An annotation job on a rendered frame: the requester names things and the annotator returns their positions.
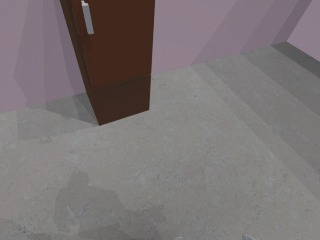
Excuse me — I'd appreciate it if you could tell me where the cupboard door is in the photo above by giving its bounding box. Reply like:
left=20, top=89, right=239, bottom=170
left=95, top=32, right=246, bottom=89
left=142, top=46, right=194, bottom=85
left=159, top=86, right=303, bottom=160
left=71, top=0, right=153, bottom=88

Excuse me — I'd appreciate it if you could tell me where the handle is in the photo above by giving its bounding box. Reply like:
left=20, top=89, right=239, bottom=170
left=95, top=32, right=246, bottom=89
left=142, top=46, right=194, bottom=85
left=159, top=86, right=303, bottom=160
left=81, top=0, right=94, bottom=35

